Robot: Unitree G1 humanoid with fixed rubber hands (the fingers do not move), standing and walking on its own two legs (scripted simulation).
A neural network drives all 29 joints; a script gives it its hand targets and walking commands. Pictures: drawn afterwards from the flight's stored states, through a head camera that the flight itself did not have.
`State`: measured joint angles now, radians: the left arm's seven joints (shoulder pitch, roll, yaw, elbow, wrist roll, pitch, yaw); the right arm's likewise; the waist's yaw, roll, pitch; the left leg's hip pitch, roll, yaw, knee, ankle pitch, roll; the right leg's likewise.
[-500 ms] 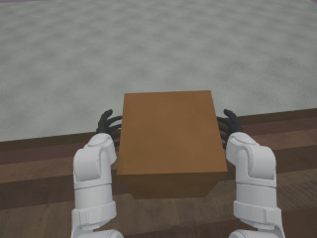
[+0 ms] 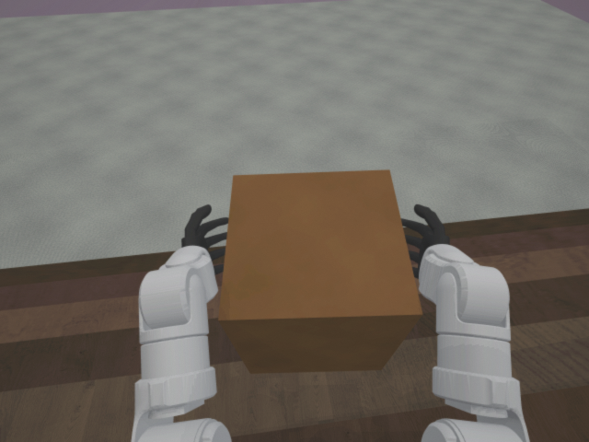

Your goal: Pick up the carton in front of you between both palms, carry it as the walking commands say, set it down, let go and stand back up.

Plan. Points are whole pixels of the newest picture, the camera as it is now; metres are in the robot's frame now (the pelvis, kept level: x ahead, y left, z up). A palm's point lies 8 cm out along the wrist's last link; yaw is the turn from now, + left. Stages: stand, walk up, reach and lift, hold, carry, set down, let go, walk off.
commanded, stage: carry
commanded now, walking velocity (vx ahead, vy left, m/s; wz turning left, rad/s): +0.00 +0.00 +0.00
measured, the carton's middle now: (313, 281) +0.34 +0.00 +0.04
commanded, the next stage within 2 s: none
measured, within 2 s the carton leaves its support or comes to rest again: neither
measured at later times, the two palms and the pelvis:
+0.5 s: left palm (192, 241) +0.37 +0.17 +0.10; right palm (408, 238) +0.36 -0.13 +0.10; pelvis +0.05 +0.02 -0.01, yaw -1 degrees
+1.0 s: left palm (218, 184) +0.51 +0.16 +0.08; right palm (389, 175) +0.54 -0.15 +0.08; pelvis +0.21 -0.02 -0.02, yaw +2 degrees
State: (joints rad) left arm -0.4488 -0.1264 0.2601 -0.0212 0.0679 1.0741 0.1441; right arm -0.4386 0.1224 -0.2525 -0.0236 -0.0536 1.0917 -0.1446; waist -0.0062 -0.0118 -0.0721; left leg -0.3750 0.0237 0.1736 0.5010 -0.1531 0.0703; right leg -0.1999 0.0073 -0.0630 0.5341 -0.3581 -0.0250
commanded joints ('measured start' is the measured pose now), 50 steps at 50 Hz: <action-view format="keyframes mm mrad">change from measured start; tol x32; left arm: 1 -557 -769 -604 -50 -184 0 -13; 50 -578 -787 -652 -85 -258 -34 -40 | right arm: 1 -604 744 592 -81 184 -24 14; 50 -549 745 568 -69 139 -43 -9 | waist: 1 -1 15 -305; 50 32 -23 -298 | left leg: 1 223 140 -169 -59 135 15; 10 221 139 -165 -47 154 15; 15 3 78 -128 36 -345 1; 22 122 -2 -86 61 -172 27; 25 556 343 -723 -168 39 224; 44 166 149 -142 326 481 54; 46 -384 -92 -124 744 -381 -39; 50 -442 20 -255 768 -344 -52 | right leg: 1 -18 -114 107 -84 133 -23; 17 49 -246 348 -233 -135 -163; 23 -181 -80 45 263 233 -28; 27 -580 -50 96 623 -164 -16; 44 24 71 -53 34 72 -80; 46 312 -304 661 -90 528 -219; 50 170 -272 495 25 487 -264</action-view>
